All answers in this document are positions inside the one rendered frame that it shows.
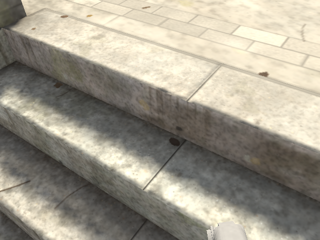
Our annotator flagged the robot right thigh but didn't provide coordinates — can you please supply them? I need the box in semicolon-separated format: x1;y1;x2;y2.
206;221;248;240

